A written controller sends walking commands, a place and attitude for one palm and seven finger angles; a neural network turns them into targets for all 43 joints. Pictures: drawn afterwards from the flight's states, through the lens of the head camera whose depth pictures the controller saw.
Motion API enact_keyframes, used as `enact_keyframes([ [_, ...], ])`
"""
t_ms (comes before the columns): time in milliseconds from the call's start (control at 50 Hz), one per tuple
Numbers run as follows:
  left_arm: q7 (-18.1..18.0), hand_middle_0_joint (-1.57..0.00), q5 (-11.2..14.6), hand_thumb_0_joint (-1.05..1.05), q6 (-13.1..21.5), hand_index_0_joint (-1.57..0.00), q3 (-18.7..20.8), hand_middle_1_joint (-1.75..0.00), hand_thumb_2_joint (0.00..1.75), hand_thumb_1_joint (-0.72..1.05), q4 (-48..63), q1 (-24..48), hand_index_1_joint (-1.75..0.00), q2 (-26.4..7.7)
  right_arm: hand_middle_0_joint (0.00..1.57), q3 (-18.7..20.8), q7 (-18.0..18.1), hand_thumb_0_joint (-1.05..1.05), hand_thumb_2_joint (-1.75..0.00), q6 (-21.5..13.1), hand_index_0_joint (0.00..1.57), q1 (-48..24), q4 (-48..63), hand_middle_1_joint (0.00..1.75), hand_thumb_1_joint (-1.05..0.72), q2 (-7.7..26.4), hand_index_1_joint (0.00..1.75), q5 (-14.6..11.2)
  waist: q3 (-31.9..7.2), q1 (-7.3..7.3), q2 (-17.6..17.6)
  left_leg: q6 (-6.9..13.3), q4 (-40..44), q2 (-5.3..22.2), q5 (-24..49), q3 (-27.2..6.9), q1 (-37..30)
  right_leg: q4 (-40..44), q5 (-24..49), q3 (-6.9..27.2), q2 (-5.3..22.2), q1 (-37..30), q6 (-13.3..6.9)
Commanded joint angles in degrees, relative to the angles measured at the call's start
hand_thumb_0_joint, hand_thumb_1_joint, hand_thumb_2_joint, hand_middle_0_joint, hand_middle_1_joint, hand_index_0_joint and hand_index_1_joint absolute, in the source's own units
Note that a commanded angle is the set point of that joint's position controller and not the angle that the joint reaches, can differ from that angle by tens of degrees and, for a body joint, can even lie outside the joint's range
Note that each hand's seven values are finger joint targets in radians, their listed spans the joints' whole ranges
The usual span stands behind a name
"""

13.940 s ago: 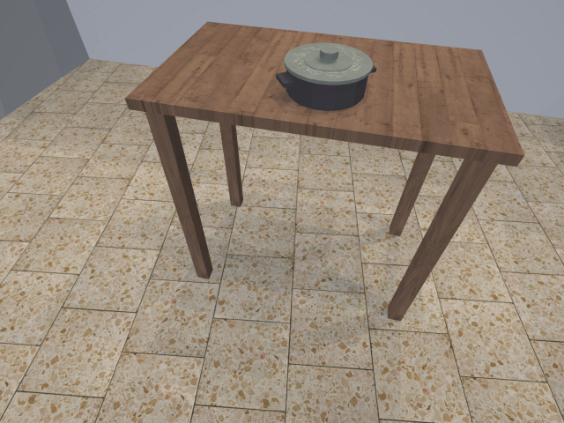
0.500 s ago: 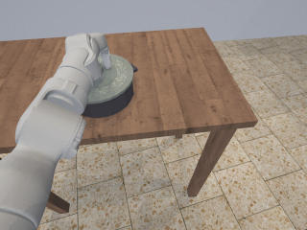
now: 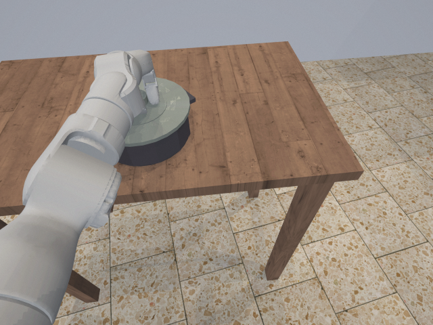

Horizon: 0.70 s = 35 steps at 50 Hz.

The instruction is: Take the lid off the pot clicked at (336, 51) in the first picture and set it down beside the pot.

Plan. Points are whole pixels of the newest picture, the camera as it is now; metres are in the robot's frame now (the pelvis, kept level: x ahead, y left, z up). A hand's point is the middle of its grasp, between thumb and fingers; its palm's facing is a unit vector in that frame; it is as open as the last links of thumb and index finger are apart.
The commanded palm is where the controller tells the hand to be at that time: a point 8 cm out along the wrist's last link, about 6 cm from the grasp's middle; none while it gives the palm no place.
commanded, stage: close the fingers and squeeze the knob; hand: left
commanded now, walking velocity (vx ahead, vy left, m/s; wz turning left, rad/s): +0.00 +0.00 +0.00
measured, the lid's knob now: (136, 99) +0.51 +0.12 +0.15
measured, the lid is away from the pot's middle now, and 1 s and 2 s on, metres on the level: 0.00 0.01 0.00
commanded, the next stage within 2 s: lift the lid straight up in 0.28 s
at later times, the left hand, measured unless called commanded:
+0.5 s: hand (135, 101) +0.48 +0.11 +0.18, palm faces -0.40 -0.09 -0.91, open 3.8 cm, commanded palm +0.48 +0.12 +0.24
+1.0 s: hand (124, 86) +0.48 +0.12 +0.21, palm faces -0.37 -0.13 -0.92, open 3.0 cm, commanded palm +0.48 +0.13 +0.28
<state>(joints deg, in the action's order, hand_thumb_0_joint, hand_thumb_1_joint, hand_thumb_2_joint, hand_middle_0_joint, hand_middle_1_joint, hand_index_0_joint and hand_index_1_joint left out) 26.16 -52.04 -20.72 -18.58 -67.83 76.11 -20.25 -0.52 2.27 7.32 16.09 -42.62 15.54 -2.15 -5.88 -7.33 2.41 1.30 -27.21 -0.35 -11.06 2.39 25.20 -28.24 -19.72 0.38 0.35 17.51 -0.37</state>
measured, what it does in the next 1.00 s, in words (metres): stands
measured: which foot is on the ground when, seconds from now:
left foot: down 0.00-1.00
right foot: down 0.00-1.00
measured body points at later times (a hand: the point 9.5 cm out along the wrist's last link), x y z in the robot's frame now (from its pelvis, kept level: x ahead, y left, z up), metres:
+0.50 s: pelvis +0.00 +0.00 +0.00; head +0.02 -0.02 +0.45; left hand +0.49 +0.12 +0.23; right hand +0.05 -0.27 -0.13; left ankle +0.02 +0.11 -0.74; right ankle -0.07 -0.12 -0.74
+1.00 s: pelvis +0.00 +0.00 +0.00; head +0.02 -0.02 +0.45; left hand +0.49 +0.13 +0.26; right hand +0.05 -0.27 -0.13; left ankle +0.02 +0.11 -0.74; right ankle -0.07 -0.12 -0.74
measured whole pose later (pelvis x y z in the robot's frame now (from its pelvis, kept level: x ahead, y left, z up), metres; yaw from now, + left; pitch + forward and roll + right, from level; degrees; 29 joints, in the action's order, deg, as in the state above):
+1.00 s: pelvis +0.00 +0.00 +0.00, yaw +0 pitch +8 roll +1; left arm 28.5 -52.4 -18.5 -15.1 -67.6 77.4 -22.7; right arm -0.4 3.0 2.8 16.4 -42.7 15.5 -2.0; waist -6.1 -6.9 2.5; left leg 1.4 -25.7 -0.5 -10.2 2.7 23.4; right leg -27.1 -19.0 0.8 0.5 16.0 -0.2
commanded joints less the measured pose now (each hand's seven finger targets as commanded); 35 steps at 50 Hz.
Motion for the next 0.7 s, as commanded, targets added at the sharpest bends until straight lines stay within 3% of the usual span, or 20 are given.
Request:
enact_keyframes([
  [0,-1.55,-0.70,-1.17,0.00,0.76,-0.94,1.85,-1.04,0.74,0.62,8.96,29.67,-1.13,-9.12,0.20,2.69,0.55,0.00,-0.90,-1.66,0.20,0.80,4.98,0.30,-0.90,8.16,0.30,0.30,-20.27,-0.62,-5.57,4.08,-1.83,-3.15,18.50,-0.73,-21.63,2.88,27.15,-1.07,-3.57,3.16,-1.15],
  [40,-1.62,-0.70,-0.02,0.00,0.85,-0.97,1.36,-1.04,0.75,0.64,9.90,30.44,-1.13,-7.77,0.20,2.87,0.55,0.00,-0.90,-1.74,0.20,1.26,4.72,0.30,-0.90,8.32,0.30,0.32,-19.83,-0.74,-5.15,4.12,-1.74,-3.11,18.80,-0.85,-21.72,3.09,27.36,-1.37,-3.54,3.24,-1.31],
  [80,-1.73,-0.70,-0.83,0.00,0.77,-0.99,3.70,-1.05,0.76,0.67,9.55,31.20,-1.14,-11.90,0.20,2.69,0.75,0.00,-0.90,-1.75,0.20,1.13,4.64,0.30,-0.90,8.48,0.30,0.43,-20.78,-0.57,-6.25,4.17,-1.48,-3.25,17.56,-0.51,-21.22,3.03,27.86,-0.91,-3.49,1.94,-1.06],
  [140,-1.62,-0.70,-0.11,0.00,1.11,-1.03,1.37,-1.06,0.78,0.71,10.34,30.94,-1.15,-8.00,0.20,2.85,0.65,0.00,-0.90,-2.12,0.20,1.09,4.76,0.30,-0.90,8.11,0.30,0.30,-20.21,-0.71,-5.47,4.08,-1.74,-3.05,19.41,-0.86,-21.99,3.03,27.92,-1.29,-3.49,2.94,-1.24],
  [180,-1.99,-0.71,-1.06,0.00,1.15,-1.06,4.07,-1.06,0.79,0.73,10.66,30.66,-1.16,-12.18,0.20,2.68,0.73,0.00,-0.90,-1.99,0.20,0.79,4.91,0.30,-0.90,8.33,0.30,0.46,-21.40,-0.10,-5.60,4.04,-1.42,-3.14,18.49,-0.71,-21.94,2.98,27.63,-0.91,-3.41,1.74,-1.14],
  [220,-1.79,-0.71,-0.83,0.00,0.89,-1.08,1.95,-1.07,0.79,0.76,9.22,30.47,-1.17,-9.56,0.20,2.52,0.81,0.00,-0.90,-2.11,0.20,0.64,4.98,0.30,-0.90,8.00,0.30,0.23,-19.11,-0.54,-5.68,4.04,-0.99,-3.34,16.39,-0.66,-21.07,3.47,26.33,-1.05,-3.46,2.78,-1.15],
  [260,-2.10,-0.71,-0.93,0.00,0.97,-1.11,3.07,-1.08,0.80,0.79,8.79,30.62,-1.17,-11.29,0.20,2.55,0.82,0.00,-0.90,-2.04,0.20,0.71,4.64,0.30,-0.90,8.34,0.30,0.23,-19.03,-0.44,-5.62,4.01,-0.90,-3.11,16.44,-0.64,-21.08,3.44,26.25,-0.97,-3.46,2.84,-1.25],
  [300,-2.16,-0.71,-0.93,0.00,1.35,-1.13,2.28,-1.08,0.80,0.80,11.18,31.74,-1.17,-9.93,0.20,2.58,0.72,0.00,-0.90,-2.46,0.20,0.41,5.21,0.30,-0.90,7.94,0.30,0.25,-20.94,-0.23,-3.62,3.85,-0.85,-3.06,17.64,-1.02,-22.56,3.14,26.02,-1.01,-3.40,2.70,-1.33],
  [360,-2.09,-0.70,-0.75,0.00,1.51,-1.16,1.36,-1.09,0.80,0.82,10.49,30.36,-1.18,-8.24,0.20,2.71,0.57,0.00,-0.90,-2.40,0.20,0.48,5.04,0.30,-0.90,7.97,0.30,0.31,-20.35,-0.45,-4.13,3.86,-1.28,-2.83,19.60,-1.15,-23.30,3.25,26.12,-1.16,-3.57,3.64,-1.30],
  [380,-2.24,-0.70,-0.74,0.00,1.57,-1.17,2.73,-1.09,0.80,0.83,11.39,31.77,-1.18,-10.15,0.20,2.80,0.68,0.00,-0.90,-2.46,0.20,0.65,4.86,0.30,-0.90,8.03,0.30,0.27,-20.87,-0.47,-4.94,3.90,-1.20,-2.78,18.98,-1.18,-23.36,3.33,26.13,-1.09,-3.58,3.08,-1.27],
  [440,-2.51,-0.70,0.01,0.00,2.41,-1.19,3.17,-1.10,0.80,0.84,14.32,35.12,-1.18,-11.04,0.20,2.68,0.98,0.00,-0.90,-3.35,0.20,0.50,5.30,0.30,-0.90,7.82,0.30,0.30,-22.79,-0.18,-3.80,3.96,-0.78,-2.85,18.41,-1.33,-24.27,3.41,26.21,-1.06,-3.46,2.19,-1.44],
  [480,-2.71,-0.70,-0.85,0.00,2.35,-1.19,5.24,-1.10,0.80,0.84,11.85,35.12,-1.18,-14.40,0.20,2.46,1.27,0.00,-0.90,-3.72,0.20,0.30,4.93,0.30,-0.90,7.81,0.30,0.30,-21.99,0.02,-4.70,3.98,-0.49,-3.08,16.70,-1.45,-23.37,3.50,25.45,-0.83,-3.50,2.02,-1.35],
  [520,-2.60,-0.69,-0.81,0.00,2.33,-1.20,3.26,-1.10,0.80,0.84,12.51,37.33,-1.18,-12.49,0.20,2.37,1.39,0.00,-0.90,-4.29,0.20,0.24,4.93,0.30,-0.90,7.61,0.30,0.02,-21.29,-0.56,-4.90,3.99,-0.17,-3.22,15.54,-1.29,-23.28,3.91,25.07,-0.83,-3.53,2.56,-1.18],
  [560,-2.99,-0.69,-1.23,0.00,3.28,-1.20,5.84,-1.10,0.80,0.84,14.79,37.80,-1.18,-15.92,0.20,2.39,1.40,0.00,-0.90,-4.96,0.20,0.12,5.30,0.30,-0.90,7.73,0.30,0.36,-24.81,0.47,-2.83,3.91,-0.78,-3.00,19.60,-1.67,-25.08,3.18,27.22,-0.39,-3.28,1.16,-1.33],
  [680,-2.58,-0.69,-2.06,0.00,3.15,-1.20,5.06,-1.10,0.80,0.84,13.34,39.01,-1.18,-15.89,0.20,2.47,1.48,0.00,-0.90,-5.64,0.20,0.48,5.12,0.30,-0.90,7.72,0.30,0.21,-22.82,-0.03,-3.18,3.94,-0.69,-3.21,18.51,-1.59,-24.44,3.82,26.38,-0.51,-3.47,2.17,-1.23],
])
